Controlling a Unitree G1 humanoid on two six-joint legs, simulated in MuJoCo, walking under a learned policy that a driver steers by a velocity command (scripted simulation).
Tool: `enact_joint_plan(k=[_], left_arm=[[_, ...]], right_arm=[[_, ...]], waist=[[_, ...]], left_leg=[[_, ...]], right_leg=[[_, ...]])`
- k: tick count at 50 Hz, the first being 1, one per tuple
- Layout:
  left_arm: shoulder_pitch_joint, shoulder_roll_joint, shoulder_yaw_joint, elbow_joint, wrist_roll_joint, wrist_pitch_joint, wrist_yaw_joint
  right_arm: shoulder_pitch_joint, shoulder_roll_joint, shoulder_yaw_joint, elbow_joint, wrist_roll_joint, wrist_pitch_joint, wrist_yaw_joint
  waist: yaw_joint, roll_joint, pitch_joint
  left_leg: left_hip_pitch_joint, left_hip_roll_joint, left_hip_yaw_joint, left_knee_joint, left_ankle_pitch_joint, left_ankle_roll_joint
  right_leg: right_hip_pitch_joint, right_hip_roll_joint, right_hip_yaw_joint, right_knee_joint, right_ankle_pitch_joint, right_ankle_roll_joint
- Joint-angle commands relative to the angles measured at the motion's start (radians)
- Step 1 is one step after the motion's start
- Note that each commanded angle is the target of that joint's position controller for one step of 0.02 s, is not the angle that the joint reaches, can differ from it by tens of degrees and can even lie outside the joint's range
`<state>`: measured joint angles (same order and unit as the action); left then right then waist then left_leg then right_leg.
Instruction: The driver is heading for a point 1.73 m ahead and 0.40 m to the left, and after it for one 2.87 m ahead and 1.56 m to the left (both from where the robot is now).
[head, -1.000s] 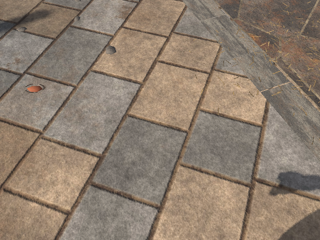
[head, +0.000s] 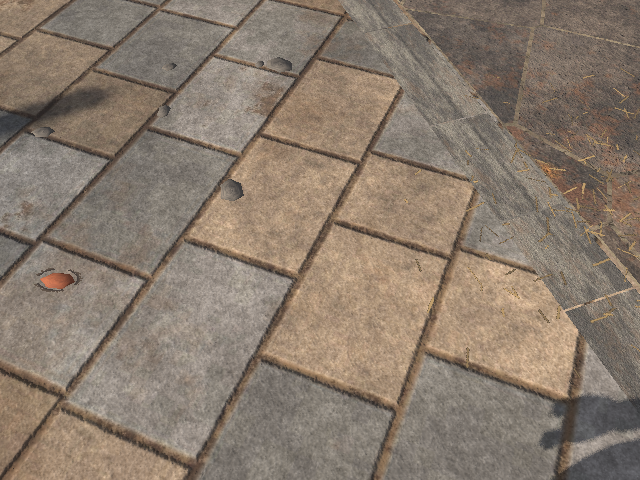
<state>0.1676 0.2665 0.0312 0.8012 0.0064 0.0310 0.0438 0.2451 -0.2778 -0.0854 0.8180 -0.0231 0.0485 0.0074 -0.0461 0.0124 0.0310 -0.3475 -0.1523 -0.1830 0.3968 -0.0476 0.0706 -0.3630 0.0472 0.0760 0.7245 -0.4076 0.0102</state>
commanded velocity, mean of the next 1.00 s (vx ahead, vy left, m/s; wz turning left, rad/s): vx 0.01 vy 0.00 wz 0.48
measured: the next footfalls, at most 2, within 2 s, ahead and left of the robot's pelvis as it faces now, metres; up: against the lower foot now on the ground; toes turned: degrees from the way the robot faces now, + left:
right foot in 0.06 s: +0.05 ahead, -0.11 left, +0.00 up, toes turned +8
left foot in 0.54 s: -0.02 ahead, +0.09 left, +0.00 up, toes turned +21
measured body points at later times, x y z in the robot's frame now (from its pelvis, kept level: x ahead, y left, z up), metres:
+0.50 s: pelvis -0.01 -0.01 +0.00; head +0.02 +0.00 +0.45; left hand -0.01 +0.28 -0.12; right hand +0.21 -0.23 -0.11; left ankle -0.06 +0.08 -0.72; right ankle +0.01 -0.12 -0.74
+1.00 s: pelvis -0.01 +0.00 +0.00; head +0.01 +0.01 +0.45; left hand -0.05 +0.29 -0.12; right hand +0.20 -0.18 -0.12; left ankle -0.06 +0.08 -0.74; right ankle +0.04 -0.10 -0.73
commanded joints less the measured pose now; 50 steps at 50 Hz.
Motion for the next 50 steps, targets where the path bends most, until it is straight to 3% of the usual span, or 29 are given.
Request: enact_joint_plan(k=[1,2,3,4,5,6,7,9,13,15,21,24,25,26,27,28,29,31,33,35,40,44,48,50], left_arm=[[0.121,0.079,0.016,-0.038,-0.013,-0.026,0.013],[0.167,0.09,0.02,-0.028,-0.008,-0.033,0.02],[0.153,0.166,0.037,-0.039,0.005,-0.038,0.03],[0.07,0.261,0.056,-0.086,0.018,-0.032,0.031],[0.004,0.24,0.054,-0.094,0.033,-0.027,0.023],[-0.017,0.164,0.034,-0.104,0.028,-0.031,0.018],[-0.053,0.122,0.023,-0.108,0.021,-0.034,0.012],[-0.055,0.112,0.018,-0.127,0.018,-0.035,0.012],[0.09,0.14,0.033,-0.096,0.018,-0.032,0.007],[0.119,0.157,0.042,-0.087,0.019,-0.031,0.004],[0.084,0.188,0.059,-0.089,0.025,-0.03,-0.021],[0.072,0.203,0.068,-0.084,0.018,-0.024,-0.029],[0.057,0.204,0.069,-0.084,0.009,-0.02,-0.029],[0.079,0.196,0.069,-0.074,0.008,-0.018,-0.029],[0.115,0.139,0.056,-0.093,0.018,-0.011,-0.034],[0.028,0.089,0.036,-0.167,0.021,0.005,-0.019],[0.001,0.131,0.043,-0.156,0.024,0.017,-0.011],[0.027,0.14,0.05,-0.124,0.002,0.012,-0.021],[0.069,0.158,0.057,-0.1,0.023,0.01,-0.031],[0.087,0.145,0.054,-0.089,0.017,0.015,-0.038],[0.042,0.119,0.045,-0.092,0.013,0.03,-0.034],[0.02,0.101,0.036,-0.087,0.008,0.025,-0.029],[0.045,0.088,0.027,-0.067,-0.004,0.017,-0.015],[0.103,0.066,0.016,-0.038,0.003,0.001,-0.007]], right_arm=[[-0.032,-0.146,-0.037,-0.061,0.005,0.003,0.002],[-0.052,-0.139,-0.036,-0.068,0.016,0.003,0.001],[-0.025,-0.095,-0.025,-0.076,0.028,0.0,-0.003],[0.002,-0.054,-0.019,-0.093,0.04,-0.008,-0.007],[-0.021,-0.146,-0.039,-0.077,-0.006,-0.014,-0.012],[-0.013,-0.157,-0.045,-0.069,-0.01,-0.014,-0.007],[0.021,-0.142,-0.044,-0.052,-0.011,-0.008,-0.001],[0.06,-0.131,-0.039,-0.032,-0.008,0.011,0.013],[-0.047,-0.107,-0.02,-0.075,0.005,0.023,0.03],[-0.075,-0.101,-0.013,-0.09,0.009,0.028,0.035],[-0.108,-0.085,0.004,-0.129,0.025,0.032,0.041],[-0.09,-0.087,0.005,-0.139,0.026,0.024,0.039],[-0.061,-0.083,0.006,-0.132,0.019,0.016,0.034],[-0.034,-0.103,0.002,-0.125,0.006,0.004,0.023],[-0.006,-0.206,-0.018,-0.129,-0.01,-0.013,0.012],[0.049,-0.329,-0.051,-0.131,0.008,-0.017,0.013],[0.086,-0.274,-0.045,-0.118,0.019,-0.016,0.012],[-0.052,-0.181,-0.013,-0.134,0.017,-0.008,-0.001],[-0.091,-0.154,-0.003,-0.145,0.022,-0.009,-0.01],[-0.063,-0.151,0.0,-0.137,0.022,-0.016,-0.008],[-0.005,-0.148,0.009,-0.104,0.01,-0.026,-0.013],[-0.002,-0.148,0.017,-0.084,-0.001,-0.028,-0.015],[-0.032,-0.14,0.029,-0.063,-0.002,-0.029,-0.019],[-0.058,-0.118,0.042,-0.051,0.013,-0.03,-0.026]], waist=[[0.062,0.131,-0.07],[0.091,0.117,-0.062],[0.065,-0.012,-0.055],[0.036,-0.225,-0.059],[0.03,-0.134,-0.002],[0.004,-0.091,-0.005],[-0.022,-0.079,-0.001],[-0.017,-0.145,-0.024],[0.068,-0.148,-0.041],[0.088,-0.166,-0.05],[0.086,-0.201,-0.064],[0.069,-0.205,-0.075],[0.04,-0.18,-0.081],[0.019,-0.105,-0.09],[0.027,0.151,-0.1],[-0.007,0.28,-0.076],[-0.032,0.128,-0.08],[0.044,0.089,0.004],[0.062,0.124,-0.034],[0.059,0.091,-0.073],[0.025,0.108,-0.042],[0.015,0.104,-0.026],[0.034,0.098,-0.032],[0.083,0.055,-0.037]], left_leg=[[0.034,0.235,-0.352,-0.149,-0.262,0.076],[-0.022,0.195,-0.33,-0.127,-0.323,0.031],[-0.102,0.109,-0.24,0.0,-0.45,-0.032],[-0.225,-0.057,0.007,0.286,-0.481,-0.075],[-0.229,0.013,0.064,0.495,-0.476,-0.088],[-0.161,0.04,0.058,0.602,-0.433,-0.087],[-0.154,0.045,0.067,0.68,-0.382,-0.088],[-0.194,0.05,0.103,0.786,-0.352,-0.104],[-0.271,0.086,0.138,0.684,-0.368,-0.142],[-0.255,0.099,0.151,0.615,-0.389,-0.145],[-0.04,0.12,0.235,0.381,-0.417,-0.1],[0.052,0.112,0.263,0.222,-0.371,-0.066],[0.128,0.104,0.269,0.095,-0.273,-0.049],[0.234,0.116,0.212,-0.044,-0.145,-0.033],[0.379,0.343,-0.107,-0.134,-0.003,0.014],[0.331,0.551,-0.359,-0.087,0.388,0.19],[0.337,0.519,-0.284,-0.066,0.397,0.238],[0.249,0.375,-0.134,-0.084,0.255,0.17],[0.263,0.311,-0.08,-0.078,0.311,0.142],[0.274,0.309,-0.066,-0.074,0.345,0.141],[0.286,0.324,-0.106,-0.098,0.223,0.15],[0.24,0.328,-0.127,-0.086,0.17,0.155],[0.182,0.321,-0.152,-0.044,0.215,0.137],[0.113,0.288,-0.144,-0.004,0.164,0.074]], right_leg=[[0.14,0.042,-0.019,-0.216,0.024,-0.038],[0.236,0.027,-0.015,-0.37,0.094,-0.053],[0.294,-0.127,0.142,-0.51,0.009,-0.088],[0.288,-0.402,0.446,-0.594,-0.066,-0.187],[0.13,-0.443,0.415,-0.566,0.085,-0.251],[0.083,-0.387,0.325,-0.523,0.246,-0.246],[0.088,-0.314,0.208,-0.49,0.351,-0.213],[0.171,-0.249,0.083,-0.443,0.511,-0.189],[0.369,-0.275,0.041,-0.381,0.716,-0.212],[0.41,-0.298,0.033,-0.367,0.736,-0.22],[0.312,-0.326,-0.047,-0.329,0.727,-0.209],[0.286,-0.34,-0.067,-0.27,0.69,-0.183],[0.244,-0.329,-0.099,-0.214,0.624,-0.149],[0.161,-0.306,-0.141,-0.12,0.491,-0.09],[-0.062,-0.211,-0.228,0.134,0.11,-0.016],[-0.239,-0.047,-0.171,0.273,-0.253,0.019],[-0.245,-0.086,-0.07,0.379,-0.229,0.022],[-0.231,-0.108,-0.036,0.356,-0.058,0.02],[-0.195,-0.092,-0.054,0.362,0.024,0.03],[-0.166,-0.081,-0.062,0.357,0.048,0.037],[-0.157,-0.078,-0.059,0.211,0.042,0.033],[-0.06,-0.062,-0.061,0.072,0.016,0.011],[0.101,-0.035,-0.071,-0.116,0.022,-0.016],[0.278,-0.054,-0.054,-0.401,0.247,-0.032]])
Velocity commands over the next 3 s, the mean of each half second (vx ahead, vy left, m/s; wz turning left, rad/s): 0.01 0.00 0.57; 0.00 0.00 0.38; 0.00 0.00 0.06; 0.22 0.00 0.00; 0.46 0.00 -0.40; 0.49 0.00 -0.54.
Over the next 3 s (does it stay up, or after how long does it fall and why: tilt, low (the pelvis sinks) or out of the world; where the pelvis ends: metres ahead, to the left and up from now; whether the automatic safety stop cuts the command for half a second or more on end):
stays up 0.58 0.27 -0.01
